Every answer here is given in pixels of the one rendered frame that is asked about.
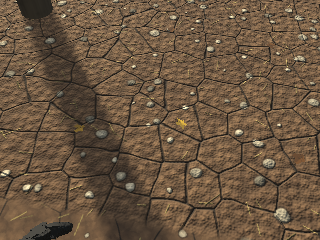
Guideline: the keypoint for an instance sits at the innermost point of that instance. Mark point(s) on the robot left hand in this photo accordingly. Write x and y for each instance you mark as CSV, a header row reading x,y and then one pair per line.
x,y
45,231

